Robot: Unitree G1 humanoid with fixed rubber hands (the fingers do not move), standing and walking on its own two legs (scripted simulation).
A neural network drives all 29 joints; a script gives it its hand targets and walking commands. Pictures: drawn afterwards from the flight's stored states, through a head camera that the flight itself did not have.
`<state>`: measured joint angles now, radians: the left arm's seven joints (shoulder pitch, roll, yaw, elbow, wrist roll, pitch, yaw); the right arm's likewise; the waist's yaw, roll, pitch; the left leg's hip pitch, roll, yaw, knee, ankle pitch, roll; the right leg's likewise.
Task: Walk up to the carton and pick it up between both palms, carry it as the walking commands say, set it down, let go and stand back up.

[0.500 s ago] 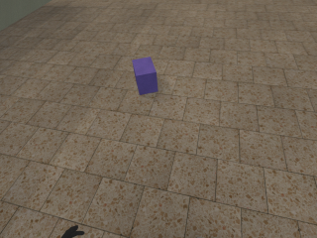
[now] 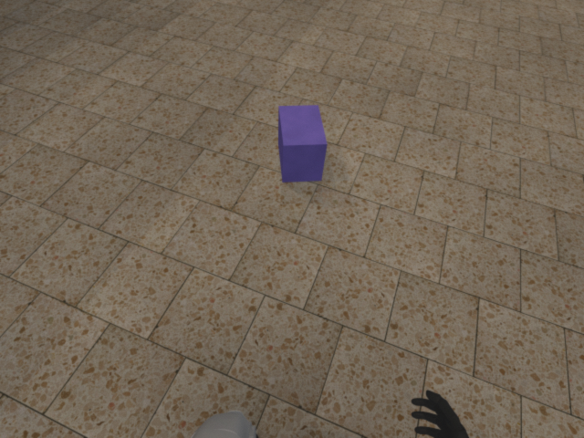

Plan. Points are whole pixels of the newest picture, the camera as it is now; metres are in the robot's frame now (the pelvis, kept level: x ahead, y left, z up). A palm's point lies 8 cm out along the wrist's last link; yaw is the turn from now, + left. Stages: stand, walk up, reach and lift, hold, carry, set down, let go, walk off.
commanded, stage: walk up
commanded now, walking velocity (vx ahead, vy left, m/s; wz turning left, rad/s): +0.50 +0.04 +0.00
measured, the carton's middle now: (300, 143) +1.35 +0.11 -0.63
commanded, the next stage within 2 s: none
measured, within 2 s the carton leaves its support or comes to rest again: neither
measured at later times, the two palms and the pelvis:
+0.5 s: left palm (163, 297) +0.31 +0.25 -0.09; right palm (459, 361) +0.28 -0.25 -0.12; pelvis +0.23 +0.00 +0.02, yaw +1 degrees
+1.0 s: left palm (202, 173) +0.60 +0.27 -0.10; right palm (431, 277) +0.43 -0.22 -0.12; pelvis +0.47 +0.03 +0.01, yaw +0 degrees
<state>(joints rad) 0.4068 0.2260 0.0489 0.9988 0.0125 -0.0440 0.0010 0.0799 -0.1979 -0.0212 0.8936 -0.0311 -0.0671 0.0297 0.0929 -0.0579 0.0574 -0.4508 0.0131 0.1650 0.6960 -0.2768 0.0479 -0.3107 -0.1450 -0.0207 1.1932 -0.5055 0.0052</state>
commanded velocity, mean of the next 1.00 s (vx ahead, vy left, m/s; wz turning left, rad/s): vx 0.50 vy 0.02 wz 0.03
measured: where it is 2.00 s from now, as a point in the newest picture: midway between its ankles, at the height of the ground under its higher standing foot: (296, 247)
